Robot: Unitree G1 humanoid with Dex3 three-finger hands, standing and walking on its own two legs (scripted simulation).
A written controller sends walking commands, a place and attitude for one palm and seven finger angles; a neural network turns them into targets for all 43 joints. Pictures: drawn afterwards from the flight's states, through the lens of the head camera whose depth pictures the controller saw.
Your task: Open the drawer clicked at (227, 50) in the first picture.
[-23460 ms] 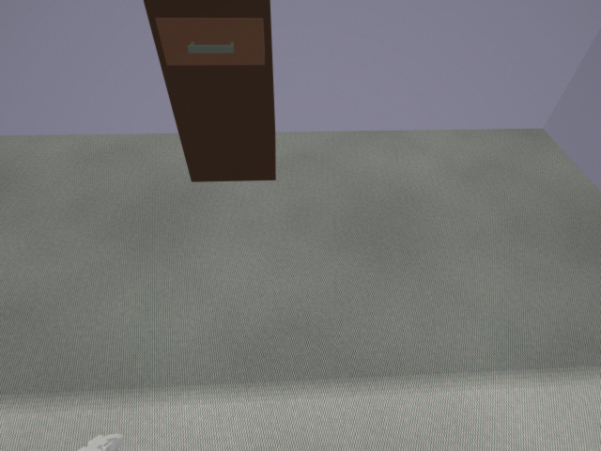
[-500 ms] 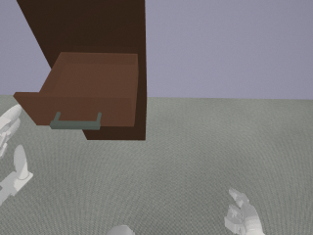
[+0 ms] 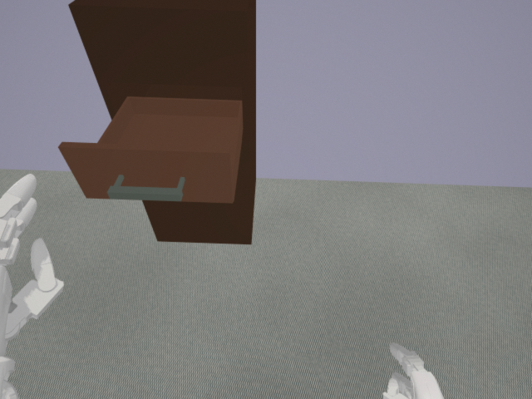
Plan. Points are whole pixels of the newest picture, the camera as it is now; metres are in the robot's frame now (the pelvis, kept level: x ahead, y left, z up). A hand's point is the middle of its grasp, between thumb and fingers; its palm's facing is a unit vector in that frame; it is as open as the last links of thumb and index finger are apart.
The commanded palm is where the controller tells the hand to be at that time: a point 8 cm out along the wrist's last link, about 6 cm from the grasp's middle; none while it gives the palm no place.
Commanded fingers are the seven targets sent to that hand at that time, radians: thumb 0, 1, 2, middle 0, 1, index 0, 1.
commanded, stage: stop stepping back and stand still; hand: left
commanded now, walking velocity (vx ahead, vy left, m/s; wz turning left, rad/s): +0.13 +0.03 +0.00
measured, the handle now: (148, 186) +0.58 +0.30 -0.07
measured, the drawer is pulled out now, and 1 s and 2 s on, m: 0.30 0.30 0.30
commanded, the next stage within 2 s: let the arm hang, fingers relaxed in 0.42 s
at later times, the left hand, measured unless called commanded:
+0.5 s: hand (76, 300) +0.18 +0.20 +0.17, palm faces +0.29 -0.85 -0.45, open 7.4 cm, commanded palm none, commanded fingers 0.00 0.90 0.90 -0.20 -0.30 -0.20 -0.30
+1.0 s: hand out of the picture -0.03 +0.18 -0.16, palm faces +0.04 -0.98 -0.22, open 7.1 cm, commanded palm none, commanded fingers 0.00 0.90 0.90 -0.20 -0.30 -0.20 -0.30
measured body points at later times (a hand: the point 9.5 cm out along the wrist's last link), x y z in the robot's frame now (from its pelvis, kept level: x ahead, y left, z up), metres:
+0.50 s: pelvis +0.00 -0.02 +0.01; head +0.01 -0.01 +0.46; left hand +0.16 +0.25 +0.20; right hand +0.15 -0.28 -0.06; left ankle +0.01 +0.10 -0.73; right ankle +0.01 -0.09 -0.73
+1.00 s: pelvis -0.01 -0.01 +0.02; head +0.02 -0.01 +0.46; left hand -0.03 +0.23 -0.14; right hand +0.02 -0.25 -0.14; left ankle +0.01 +0.10 -0.73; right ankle +0.01 -0.11 -0.73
